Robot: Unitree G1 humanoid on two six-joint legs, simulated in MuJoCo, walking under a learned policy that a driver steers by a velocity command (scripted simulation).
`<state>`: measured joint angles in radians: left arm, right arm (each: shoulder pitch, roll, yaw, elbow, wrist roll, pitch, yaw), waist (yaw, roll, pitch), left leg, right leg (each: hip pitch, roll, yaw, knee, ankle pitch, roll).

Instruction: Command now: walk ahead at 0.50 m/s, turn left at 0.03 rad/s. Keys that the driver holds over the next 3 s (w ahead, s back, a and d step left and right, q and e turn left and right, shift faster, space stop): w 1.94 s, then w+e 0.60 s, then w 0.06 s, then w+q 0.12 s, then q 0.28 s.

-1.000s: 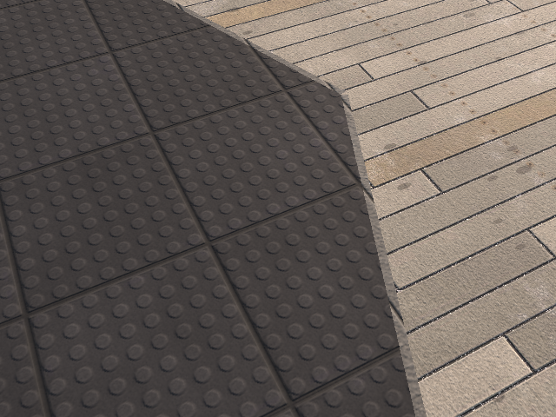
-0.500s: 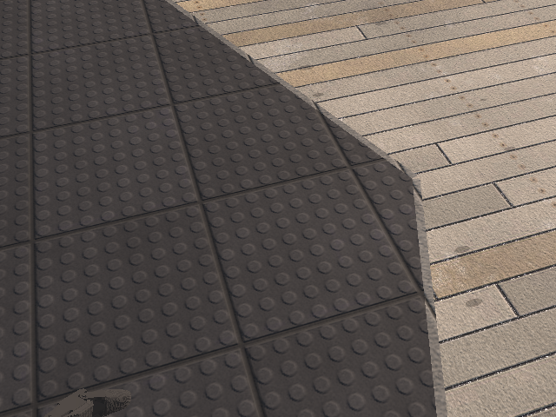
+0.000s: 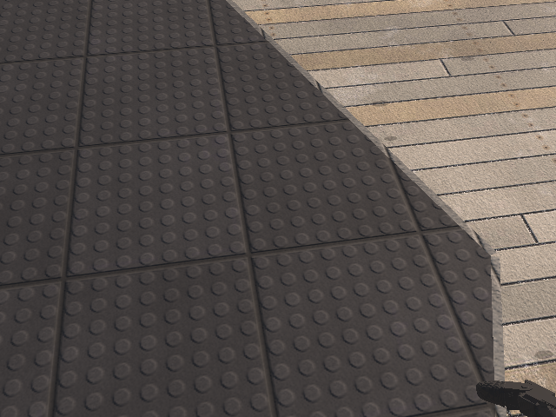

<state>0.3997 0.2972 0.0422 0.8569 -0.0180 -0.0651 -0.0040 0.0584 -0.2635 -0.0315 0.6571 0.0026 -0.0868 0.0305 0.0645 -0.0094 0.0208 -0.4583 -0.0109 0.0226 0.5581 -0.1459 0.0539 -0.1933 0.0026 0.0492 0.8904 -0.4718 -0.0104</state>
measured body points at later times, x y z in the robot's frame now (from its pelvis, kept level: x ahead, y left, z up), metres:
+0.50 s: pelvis +0.27 -0.04 +0.00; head +0.31 -0.05 +0.44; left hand +0.49 +0.20 -0.08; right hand +0.26 -0.32 -0.14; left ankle +0.10 +0.10 -0.69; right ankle +0.37 -0.14 -0.73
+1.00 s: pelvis +0.54 +0.00 +0.00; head +0.57 +0.01 +0.45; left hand +0.53 +0.28 -0.14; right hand +0.76 -0.24 -0.08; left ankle +0.66 +0.10 -0.73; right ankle +0.38 -0.14 -0.72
